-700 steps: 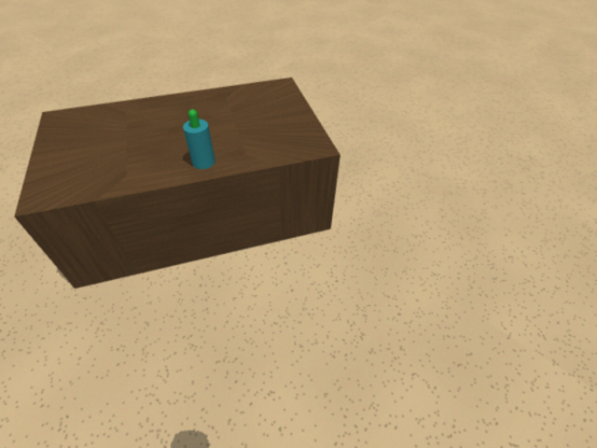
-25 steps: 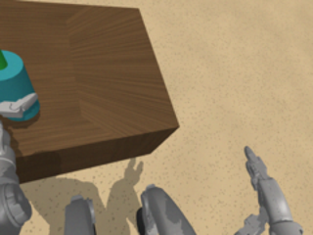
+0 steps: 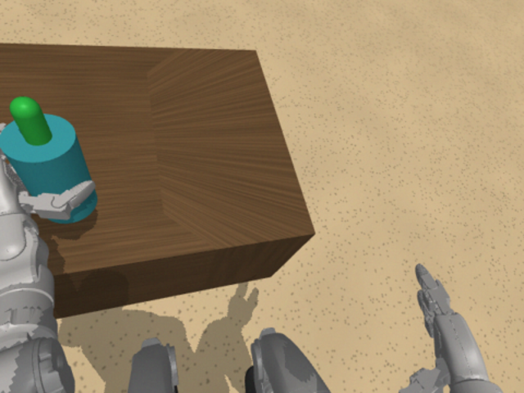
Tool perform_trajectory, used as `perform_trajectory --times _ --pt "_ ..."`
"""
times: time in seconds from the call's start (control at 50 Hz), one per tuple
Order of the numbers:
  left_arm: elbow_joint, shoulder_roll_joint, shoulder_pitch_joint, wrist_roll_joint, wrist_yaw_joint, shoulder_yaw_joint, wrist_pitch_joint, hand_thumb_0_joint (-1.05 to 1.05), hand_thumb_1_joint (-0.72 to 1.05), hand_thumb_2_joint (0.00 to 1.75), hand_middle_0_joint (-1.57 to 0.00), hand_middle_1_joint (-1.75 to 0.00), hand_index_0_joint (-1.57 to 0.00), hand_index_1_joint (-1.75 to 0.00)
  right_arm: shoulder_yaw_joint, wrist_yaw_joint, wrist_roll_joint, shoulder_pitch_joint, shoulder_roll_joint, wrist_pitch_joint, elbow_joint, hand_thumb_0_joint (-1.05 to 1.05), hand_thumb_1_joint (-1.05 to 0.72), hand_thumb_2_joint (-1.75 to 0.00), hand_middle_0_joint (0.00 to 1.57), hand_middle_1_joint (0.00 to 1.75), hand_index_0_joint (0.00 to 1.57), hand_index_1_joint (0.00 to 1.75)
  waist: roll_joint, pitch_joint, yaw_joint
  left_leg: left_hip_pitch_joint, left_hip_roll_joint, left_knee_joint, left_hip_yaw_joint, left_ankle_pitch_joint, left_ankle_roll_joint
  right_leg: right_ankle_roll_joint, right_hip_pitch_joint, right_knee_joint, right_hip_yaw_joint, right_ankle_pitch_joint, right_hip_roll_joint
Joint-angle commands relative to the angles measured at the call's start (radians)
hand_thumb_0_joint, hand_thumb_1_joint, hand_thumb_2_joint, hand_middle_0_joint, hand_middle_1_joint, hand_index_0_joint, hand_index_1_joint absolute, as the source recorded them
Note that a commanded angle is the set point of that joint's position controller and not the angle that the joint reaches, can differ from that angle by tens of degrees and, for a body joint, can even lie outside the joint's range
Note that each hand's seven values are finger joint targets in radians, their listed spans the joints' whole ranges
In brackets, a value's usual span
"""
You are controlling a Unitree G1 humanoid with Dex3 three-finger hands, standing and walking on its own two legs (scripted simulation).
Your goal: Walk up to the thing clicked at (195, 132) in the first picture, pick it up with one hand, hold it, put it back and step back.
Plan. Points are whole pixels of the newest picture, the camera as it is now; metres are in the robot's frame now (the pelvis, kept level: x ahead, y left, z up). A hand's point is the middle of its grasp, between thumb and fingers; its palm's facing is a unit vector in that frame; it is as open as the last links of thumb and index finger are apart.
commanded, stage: lift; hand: left
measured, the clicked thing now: (50, 160) +0.47 +0.23 +0.02
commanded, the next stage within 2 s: hold in 1.06 s
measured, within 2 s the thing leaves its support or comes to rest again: neither
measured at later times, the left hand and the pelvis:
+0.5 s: hand (44, 185) +0.39 +0.20 +0.09, palm faces +0.25 -0.97 +0.01, open 11.1 cm; pelvis +0.01 +0.00 +0.05, yaw +2 degrees
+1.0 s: hand (54, 187) +0.37 +0.18 +0.12, palm faces +0.24 -0.97 +0.02, open 11.1 cm; pelvis +0.02 -0.01 +0.07, yaw +2 degrees
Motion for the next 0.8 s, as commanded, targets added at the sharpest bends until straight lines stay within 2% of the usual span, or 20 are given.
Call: perform_trajectory --times 0.0,0.04,0.06,0.08,0.1,0.12,0.18,0.22,0.26,0.28,0.32,0.36,0.42,0.5,0.52,0.56,0.66,0.7,0.72,0.78 --pt "-0.296 0.165 -0.274 -0.017 0.0 -0.029 -0.061 0.0 0.13 1.24 -1.28 -1.39 -1.3 -1.39 -0.122 -0.031 0.004 0.057 -0.162 -0.04 -0.139 0.0 0.53 -0.05 0.05 0.05 0.05 0.05 0.257 -0.505 0.044 0.577 -0.023 -0.218 -0.029 0.367 -0.019 -0.058 0.193 -0.154 -0.017 0.327 0.038" --pt "-0.332 0.14 -0.238 -0.029 0.0 -0.04 -0.05 0.0 0.11 1.25 -1.27 -1.39 -1.3 -1.39 -0.104 -0.032 0.009 0.062 -0.144 -0.037 -0.121 0.0 0.54 -0.05 0.05 0.05 0.05 0.05 0.237 -0.492 0.06 0.582 -0.025 -0.229 -0.022 0.39 -0.016 -0.054 0.23 -0.17 -0.015 0.357 0.037" --pt "-0.36 0.118 -0.24 -0.038 0.001 -0.053 -0.045 0.0 0.12 1.25 -1.28 -1.39 -1.3 -1.39 -0.127 -0.037 0.011 0.035 -0.165 -0.038 -0.139 0.0 0.54 -0.05 0.05 0.05 0.05 0.05 0.229 -0.488 0.063 0.602 -0.025 -0.245 -0.022 0.377 -0.019 -0.054 0.241 -0.181 -0.015 0.348 0.036" --pt "-0.364 0.107 -0.209 -0.039 0.003 -0.061 -0.036 0.0 0.12 1.25 -1.28 -1.39 -1.3 -1.39 -0.122 -0.038 0.012 0.049 -0.157 -0.035 -0.097 0.0 0.54 -0.05 0.05 0.05 0.05 0.05 0.224 -0.464 0.069 0.6 -0.025 -0.254 -0.02 0.365 -0.016 -0.053 0.241 -0.191 -0.013 0.343 0.035" --pt "-0.366 0.074 -0.201 -0.039 0.001 -0.089 -0.028 0.0 0.12 1.26 -1.28 -1.39 -1.3 -1.4 -0.111 -0.039 0.013 0.043 -0.146 -0.034 -0.094 0.0 0.54 -0.05 0.05 0.05 0.05 0.05 0.221 -0.428 0.065 0.604 -0.023 -0.272 -0.023 0.343 -0.02 -0.054 0.23 -0.197 -0.016 0.322 0.035" --pt "-0.413 0.092 -0.203 -0.038 0.01 -0.078 -0.021 0.0 0.14 1.26 -1.29 -1.39 -1.31 -1.39 -0.112 -0.042 0.017 0.044 -0.147 -0.03 -0.095 0.0 0.54 -0.05 0.05 0.05 0.05 0.05 0.202 -0.425 0.076 0.602 -0.022 -0.287 -0.022 0.317 -0.018 -0.053 0.247 -0.212 -0.015 0.307 0.034" --pt "-0.423 0.04 -0.136 -0.045 0.016 -0.104 0.002 0.0 0.11 1.26 -1.28 -1.39 -1.31 -1.4 -0.106 -0.049 0.023 0.051 -0.136 -0.022 -0.098 0.0 0.55 -0.05 0.05 0.05 0.05 0.05 0.139 -0.398 0.082 0.588 -0.03 -0.311 -0.006 0.295 -0.01 -0.044 0.314 -0.25 -0.007 0.323 0.029" --pt "-0.445 0.025 -0.094 -0.051 0.016 -0.111 0.014 0.0 0.12 1.25 -1.27 -1.39 -1.3 -1.39 -0.108 -0.053 0.026 0.048 -0.134 -0.017 -0.047 0.0 0.55 -0.05 0.05 0.05 0.05 0.05 0.139 -0.346 0.103 0.589 -0.033 -0.339 0.0 0.262 -0.012 -0.044 0.313 -0.267 -0.005 0.296 0.026" --pt "-0.499 0.01 -0.099 -0.051 0.022 -0.129 0.021 0.0 0.13 1.26 -1.28 -1.4 -1.31 -1.4 -0.105 -0.057 0.026 0.047 -0.13 -0.018 -0.074 0.0 0.55 -0.05 0.05 0.05 0.05 0.05 0.124 -0.386 0.106 0.63 -0.033 -0.345 0.004 0.299 -0.01 -0.042 0.353 -0.279 0.0 0.33 0.022" --pt "-0.514 0.002 -0.097 -0.051 0.024 -0.141 0.024 0.0 0.12 1.26 -1.28 -1.39 -1.3 -1.39 -0.087 -0.057 0.031 0.023 -0.112 -0.017 -0.088 0.0 0.55 -0.05 0.05 0.05 0.05 0.05 0.097 -0.361 0.115 0.616 -0.037 -0.356 0.013 0.273 -0.008 -0.037 0.373 -0.296 0.006 0.318 0.02" --pt "-0.53 -0.007 -0.086 -0.057 0.027 -0.143 0.031 0.0 0.09 1.26 -1.27 -1.4 -1.3 -1.4 -0.112 -0.067 0.031 0.038 -0.128 -0.013 -0.039 0.0 0.55 -0.05 0.05 0.05 0.05 0.05 0.102 -0.314 0.117 0.618 -0.039 -0.384 0.014 0.234 -0.011 -0.039 0.366 -0.313 0.006 0.289 0.018" --pt "-0.568 -0.031 -0.081 -0.056 0.027 -0.169 0.037 0.0 0.09 1.24 -1.26 -1.38 -1.29 -1.38 -0.092 -0.068 0.032 0.028 -0.112 -0.015 -0.053 0.0 0.55 -0.05 0.05 0.05 0.05 0.05 0.098 -0.316 0.127 0.652 -0.037 -0.405 0.012 0.222 -0.013 -0.041 0.373 -0.326 0.005 0.272 0.017" --pt "-0.564 -0.06 -0.013 -0.06 0.03 -0.181 0.053 0.0 0.1 1.25 -1.26 -1.38 -1.28 -1.38 -0.091 -0.071 0.036 0.041 -0.102 -0.008 -0.019 0.0 0.56 -0.05 0.05 0.05 0.05 0.05 0.085 -0.286 0.142 0.664 -0.04 -0.422 0.019 0.25 -0.014 -0.04 0.398 -0.337 0.005 0.294 0.013" --pt "-0.631 -0.057 -0.013 -0.06 0.036 -0.188 0.064 0.0 0.09 1.25 -1.25 -1.38 -1.28 -1.38 -0.097 -0.075 0.035 0.021 -0.106 -0.009 -0.003 0.0 0.56 -0.05 0.05 0.05 0.05 0.05 0.082 -0.289 0.16 0.675 -0.042 -0.442 0.025 0.246 -0.013 -0.04 0.433 -0.358 0.012 0.296 0.008" --pt "-0.639 -0.068 -0.007 -0.061 0.036 -0.197 0.065 0.0 0.08 1.25 -1.26 -1.39 -1.29 -1.39 -0.075 -0.074 0.035 0.026 -0.083 -0.006 -0.006 0.0 0.55 -0.05 0.05 0.05 0.05 0.05 0.081 -0.29 0.156 0.683 -0.044 -0.438 0.032 0.265 -0.011 -0.035 0.445 -0.367 0.016 0.319 0.007" --pt "-0.649 -0.082 0.023 -0.071 0.04 -0.192 0.072 0.0 0.06 1.24 -1.25 -1.38 -1.28 -1.38 -0.096 -0.08 0.039 0.001 -0.102 -0.007 -0.009 0.0 0.55 -0.05 0.05 0.05 0.05 0.05 0.055 -0.266 0.168 0.679 -0.045 -0.461 0.028 0.233 -0.013 -0.038 0.459 -0.375 0.013 0.289 0.007" --pt "-0.687 -0.095 0.057 -0.079 0.035 -0.203 0.083 0.0 0.06 1.26 -1.27 -1.4 -1.3 -1.4 -0.099 -0.084 0.04 0.019 -0.101 -0.003 0.018 0.0 0.55 -0.05 0.05 0.05 0.05 0.05 0.042 -0.27 0.166 0.707 -0.045 -0.461 0.037 0.3 -0.009 -0.033 0.492 -0.39 0.02 0.355 0.004" --pt "-0.699 -0.104 0.077 -0.071 0.037 -0.216 0.091 0.0 0.07 1.25 -1.27 -1.4 -1.3 -1.4 -0.072 -0.081 0.041 0.016 -0.077 0.002 0.016 0.0 0.55 -0.05 0.05 0.05 0.05 0.05 0.04 -0.276 0.177 0.71 -0.047 -0.469 0.039 0.301 -0.008 -0.033 0.507 -0.396 0.022 0.355 0.002" --pt "-0.696 -0.104 0.085 -0.075 0.036 -0.214 0.094 0.0 0.05 1.27 -1.28 -1.41 -1.3 -1.41 -0.092 -0.085 0.044 0.01 -0.091 0.004 0.028 0.0 0.55 -0.05 0.05 0.05 0.05 0.05 0.036 -0.26 0.175 0.703 -0.048 -0.471 0.042 0.294 -0.008 -0.032 0.506 -0.402 0.025 0.351 0.0" --pt "-0.737 -0.117 0.092 -0.084 0.034 -0.224 0.097 0.0 0.06 1.26 -1.28 -1.41 -1.31 -1.41 -0.096 -0.085 0.045 0.001 -0.099 0.002 0.046 0.0 0.55 -0.05 0.05 0.05 0.05 0.05 0.046 -0.256 0.178 0.73 -0.046 -0.485 0.041 0.29 -0.01 -0.033 0.507 -0.408 0.024 0.344 0.0"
